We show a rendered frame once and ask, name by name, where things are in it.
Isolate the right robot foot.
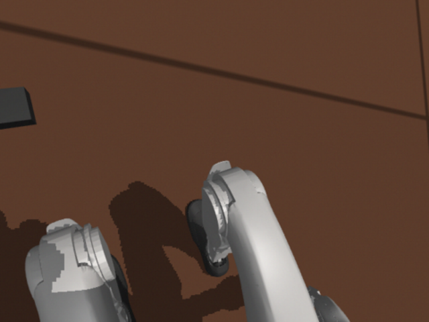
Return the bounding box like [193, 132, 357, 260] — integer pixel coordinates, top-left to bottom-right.
[186, 199, 229, 277]

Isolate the right robot hand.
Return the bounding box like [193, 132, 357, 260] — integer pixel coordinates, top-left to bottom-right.
[307, 286, 350, 322]

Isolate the left robot foot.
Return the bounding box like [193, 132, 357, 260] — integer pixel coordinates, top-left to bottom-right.
[111, 254, 136, 322]

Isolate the small box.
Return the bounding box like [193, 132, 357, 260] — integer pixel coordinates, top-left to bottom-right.
[0, 87, 37, 129]

